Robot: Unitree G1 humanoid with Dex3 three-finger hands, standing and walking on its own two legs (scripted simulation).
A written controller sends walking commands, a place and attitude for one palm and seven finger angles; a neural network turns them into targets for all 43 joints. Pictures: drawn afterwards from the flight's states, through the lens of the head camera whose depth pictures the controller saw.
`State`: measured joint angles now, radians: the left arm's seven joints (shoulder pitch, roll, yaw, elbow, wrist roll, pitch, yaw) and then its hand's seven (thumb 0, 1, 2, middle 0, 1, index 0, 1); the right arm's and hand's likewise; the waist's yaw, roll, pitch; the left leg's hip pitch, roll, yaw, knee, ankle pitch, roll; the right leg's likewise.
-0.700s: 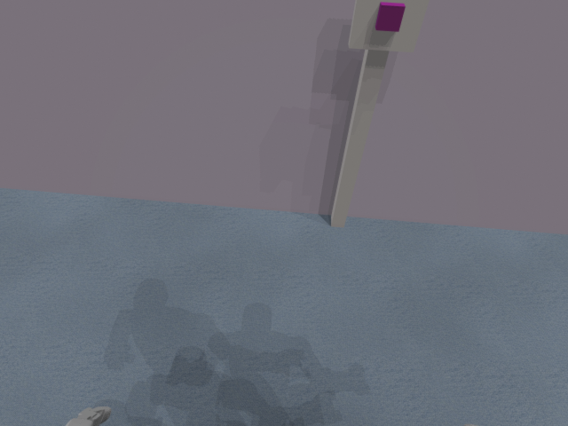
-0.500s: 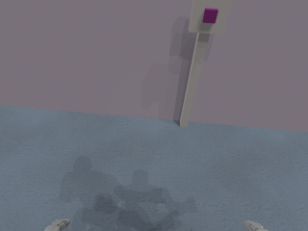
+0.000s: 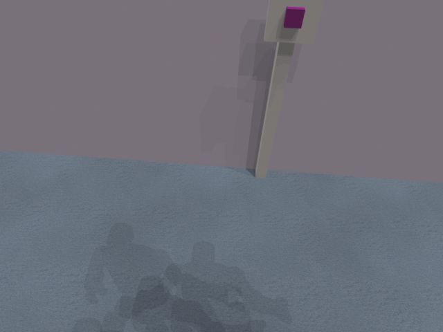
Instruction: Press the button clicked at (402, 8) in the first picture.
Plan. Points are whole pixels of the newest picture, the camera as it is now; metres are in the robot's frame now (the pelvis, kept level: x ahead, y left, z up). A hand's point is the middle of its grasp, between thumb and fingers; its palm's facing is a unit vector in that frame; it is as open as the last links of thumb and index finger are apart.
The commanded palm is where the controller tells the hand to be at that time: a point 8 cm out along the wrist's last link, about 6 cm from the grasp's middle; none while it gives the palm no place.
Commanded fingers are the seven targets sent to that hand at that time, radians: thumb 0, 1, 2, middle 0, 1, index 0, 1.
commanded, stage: stand and wait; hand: left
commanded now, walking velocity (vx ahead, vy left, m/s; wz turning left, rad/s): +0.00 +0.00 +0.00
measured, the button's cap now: (293, 17) +1.06 -0.18 +0.14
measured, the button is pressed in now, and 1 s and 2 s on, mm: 0 0 0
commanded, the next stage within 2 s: look at it before walking up in 0.18 s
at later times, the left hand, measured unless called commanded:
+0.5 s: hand out of the picture +0.07 +0.24 -0.15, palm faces -0.04 -0.94 -0.33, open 7.4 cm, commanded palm none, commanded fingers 0.00 0.90 0.90 -0.20 -0.30 -0.20 -0.30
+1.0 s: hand out of the picture +0.07 +0.24 -0.16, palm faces -0.06 -0.94 -0.33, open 7.4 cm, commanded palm none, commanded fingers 0.00 0.90 0.90 -0.20 -0.30 -0.20 -0.30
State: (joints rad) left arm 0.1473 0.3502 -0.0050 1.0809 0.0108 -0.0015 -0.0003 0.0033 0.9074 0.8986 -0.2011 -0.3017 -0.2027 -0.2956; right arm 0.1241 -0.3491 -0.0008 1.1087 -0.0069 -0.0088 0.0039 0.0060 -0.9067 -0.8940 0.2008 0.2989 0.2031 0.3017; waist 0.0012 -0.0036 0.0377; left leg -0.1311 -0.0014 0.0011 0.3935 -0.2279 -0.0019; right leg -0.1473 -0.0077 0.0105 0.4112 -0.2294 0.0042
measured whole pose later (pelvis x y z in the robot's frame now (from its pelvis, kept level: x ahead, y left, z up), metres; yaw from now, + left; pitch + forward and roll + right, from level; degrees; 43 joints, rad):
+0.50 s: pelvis -0.01 -0.01 +0.00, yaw +0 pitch -2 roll +0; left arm 0.13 0.34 -0.01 1.08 0.01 -0.01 0.00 0.00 0.91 0.90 -0.20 -0.30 -0.20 -0.30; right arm 0.12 -0.34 0.00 1.12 -0.01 -0.01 0.01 0.00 -0.91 -0.89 0.20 0.30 0.20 0.30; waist 0.00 0.00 0.03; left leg -0.14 0.01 0.00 0.38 -0.21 -0.01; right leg -0.16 0.01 0.01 0.39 -0.21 -0.01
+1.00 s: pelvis -0.01 +0.00 +0.00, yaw -3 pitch -1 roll +0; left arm 0.16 0.33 0.01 1.06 0.01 0.02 0.01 0.00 0.91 0.90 -0.20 -0.30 -0.20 -0.30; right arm 0.10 -0.32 -0.01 1.08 -0.01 0.00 -0.01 0.00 -0.91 -0.89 0.20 0.30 0.20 0.30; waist 0.02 -0.01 0.04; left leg -0.16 0.02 0.05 0.42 -0.24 -0.01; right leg -0.20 0.02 0.06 0.45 -0.22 0.00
